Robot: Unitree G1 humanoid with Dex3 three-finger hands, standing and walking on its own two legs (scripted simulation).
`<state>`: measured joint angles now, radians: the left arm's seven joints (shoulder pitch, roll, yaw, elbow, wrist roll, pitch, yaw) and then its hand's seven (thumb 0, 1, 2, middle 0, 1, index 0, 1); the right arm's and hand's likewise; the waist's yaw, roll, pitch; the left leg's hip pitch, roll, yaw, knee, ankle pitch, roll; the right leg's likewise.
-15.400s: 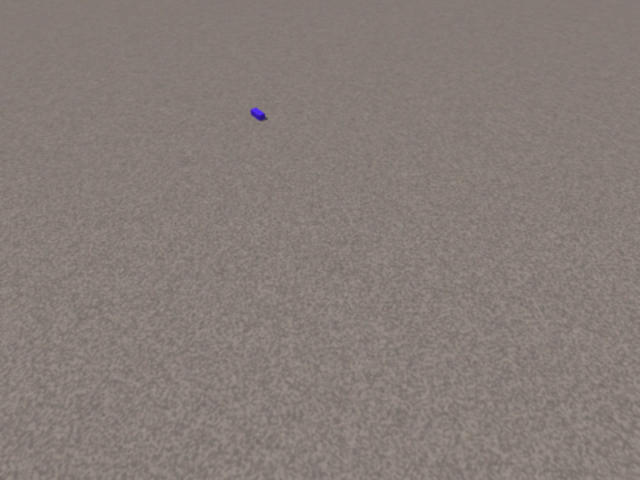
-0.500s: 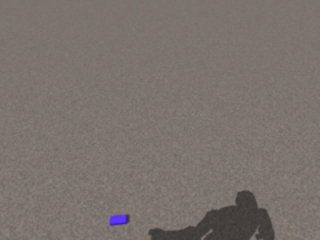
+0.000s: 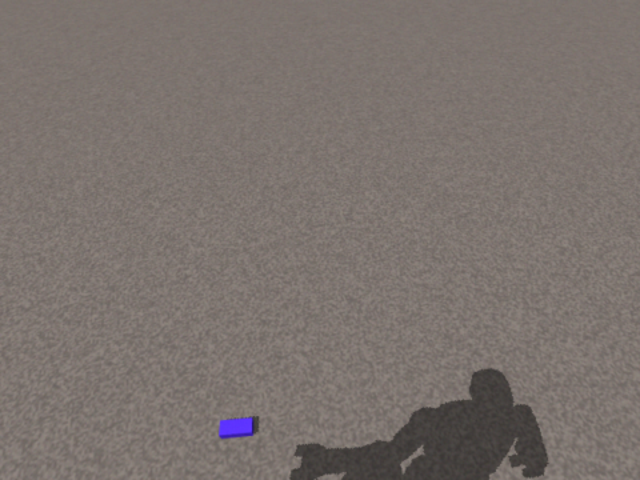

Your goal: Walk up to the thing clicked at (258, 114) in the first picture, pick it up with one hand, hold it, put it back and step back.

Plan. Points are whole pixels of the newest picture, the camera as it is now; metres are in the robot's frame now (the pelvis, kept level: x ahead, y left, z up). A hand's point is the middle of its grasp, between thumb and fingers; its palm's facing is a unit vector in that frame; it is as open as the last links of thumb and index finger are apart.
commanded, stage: walk up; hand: left
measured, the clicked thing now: (236, 428) +0.42 +0.27 -0.76
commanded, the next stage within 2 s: none
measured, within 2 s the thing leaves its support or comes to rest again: neither
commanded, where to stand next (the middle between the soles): +0.05 +0.03 m, yaw +0 degrees
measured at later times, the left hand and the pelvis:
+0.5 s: hand out of the picture +0.01 +0.31 -0.18, palm faces -0.08 -0.93 -0.36, open 7.4 cm; pelvis -0.11 +0.05 -0.01, yaw -2 degrees
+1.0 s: hand out of the picture -0.12 +0.29 -0.17, palm faces -0.01 -0.93 -0.38, open 7.4 cm; pelvis -0.25 +0.03 -0.03, yaw +1 degrees
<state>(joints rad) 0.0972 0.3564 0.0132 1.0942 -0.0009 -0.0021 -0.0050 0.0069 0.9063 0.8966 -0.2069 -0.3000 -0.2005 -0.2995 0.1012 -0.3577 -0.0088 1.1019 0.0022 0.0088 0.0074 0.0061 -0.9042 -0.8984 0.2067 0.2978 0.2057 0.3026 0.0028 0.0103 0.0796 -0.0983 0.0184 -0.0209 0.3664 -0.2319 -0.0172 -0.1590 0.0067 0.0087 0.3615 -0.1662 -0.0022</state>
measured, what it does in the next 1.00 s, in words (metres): walks backwards: right foot, then left foot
